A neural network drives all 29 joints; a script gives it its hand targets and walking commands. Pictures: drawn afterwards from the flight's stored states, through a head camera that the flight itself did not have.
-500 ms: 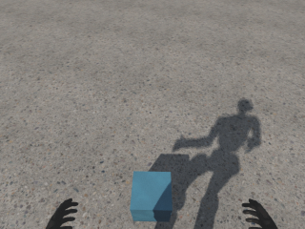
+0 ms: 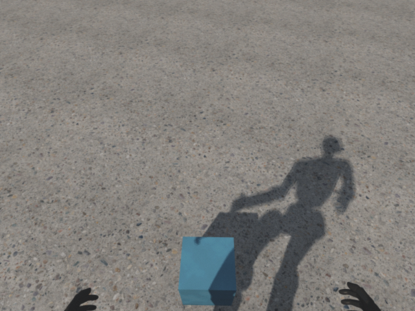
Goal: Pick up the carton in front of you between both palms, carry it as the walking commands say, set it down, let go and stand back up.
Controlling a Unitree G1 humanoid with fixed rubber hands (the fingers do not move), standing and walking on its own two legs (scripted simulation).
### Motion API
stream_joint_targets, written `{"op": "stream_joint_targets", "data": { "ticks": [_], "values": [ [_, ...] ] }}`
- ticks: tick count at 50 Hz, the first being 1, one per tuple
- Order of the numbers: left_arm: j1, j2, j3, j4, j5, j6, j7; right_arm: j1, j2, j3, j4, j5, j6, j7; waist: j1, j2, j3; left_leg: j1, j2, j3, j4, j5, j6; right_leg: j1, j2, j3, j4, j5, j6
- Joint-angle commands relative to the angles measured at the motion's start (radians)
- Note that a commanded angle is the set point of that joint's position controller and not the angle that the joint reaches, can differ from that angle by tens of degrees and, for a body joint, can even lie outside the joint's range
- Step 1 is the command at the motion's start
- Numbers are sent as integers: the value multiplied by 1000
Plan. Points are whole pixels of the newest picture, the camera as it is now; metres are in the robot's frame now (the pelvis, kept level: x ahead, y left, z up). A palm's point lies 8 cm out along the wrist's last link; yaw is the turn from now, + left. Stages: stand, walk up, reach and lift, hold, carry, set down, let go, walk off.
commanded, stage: stand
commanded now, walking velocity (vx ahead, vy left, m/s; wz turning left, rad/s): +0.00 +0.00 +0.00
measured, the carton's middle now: (207, 272) +0.39 +0.02 -0.65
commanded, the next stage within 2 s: none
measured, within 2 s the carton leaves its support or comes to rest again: neither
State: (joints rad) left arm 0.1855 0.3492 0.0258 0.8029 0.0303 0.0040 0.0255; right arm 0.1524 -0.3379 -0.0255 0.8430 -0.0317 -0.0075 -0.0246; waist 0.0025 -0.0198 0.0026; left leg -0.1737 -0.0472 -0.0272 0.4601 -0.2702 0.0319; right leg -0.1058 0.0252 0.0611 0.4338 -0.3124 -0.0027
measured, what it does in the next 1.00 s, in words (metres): stands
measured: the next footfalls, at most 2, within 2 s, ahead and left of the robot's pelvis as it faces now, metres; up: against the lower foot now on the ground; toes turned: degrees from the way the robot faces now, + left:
none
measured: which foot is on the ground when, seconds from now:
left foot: down 0.00-1.00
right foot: down 0.00-1.00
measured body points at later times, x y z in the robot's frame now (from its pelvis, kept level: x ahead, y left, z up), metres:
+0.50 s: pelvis -0.02 +0.00 +0.01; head -0.02 +0.01 +0.46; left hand +0.08 +0.31 -0.11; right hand +0.10 -0.31 -0.10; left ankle -0.02 +0.10 -0.74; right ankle -0.05 -0.12 -0.74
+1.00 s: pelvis -0.03 +0.00 +0.01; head -0.03 +0.01 +0.46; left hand +0.07 +0.31 -0.11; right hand +0.08 -0.31 -0.10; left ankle -0.02 +0.10 -0.74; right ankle -0.05 -0.12 -0.74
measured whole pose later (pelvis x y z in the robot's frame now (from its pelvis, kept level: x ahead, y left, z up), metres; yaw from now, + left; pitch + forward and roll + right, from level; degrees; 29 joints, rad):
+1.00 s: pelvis -0.03 +0.00 +0.01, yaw +0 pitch -2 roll +0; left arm 0.15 0.39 0.01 1.00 0.02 -0.01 0.01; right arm 0.11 -0.38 0.00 1.03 -0.01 -0.02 -0.01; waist 0.00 -0.01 0.02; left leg -0.13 -0.05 -0.03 0.35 -0.18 0.03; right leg -0.07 0.02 0.06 0.33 -0.22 0.00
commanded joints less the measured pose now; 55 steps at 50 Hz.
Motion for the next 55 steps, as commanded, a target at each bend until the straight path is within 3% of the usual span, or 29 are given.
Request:
{"op": "stream_joint_targets", "data": {
  "ticks": [1, 26, 55],
  "values": [
    [-24, 147, 32, -40, -1, -14, 4, -37, -165, -35, -41, 2, -14, -4, 1, 17, -45, 65, 131, -113, -54, 348, -10, -33, -103, 70, -53, 297, -3],
    [-48, 182, 17, 96, -7, -23, -6, -65, -200, -18, 87, 14, -20, 4, 0, 19, -2, 59, 143, -131, -139, 219, -5, -26, -119, 92, -133, 191, -11],
    [-73, 201, 12, 170, -14, -25, -9, -80, -218, -7, 151, 21, -22, 6, -1, 20, -4, 73, 153, -135, -162, 240, 4, -9, -129, 93, -157, 203, -16]
  ]
}}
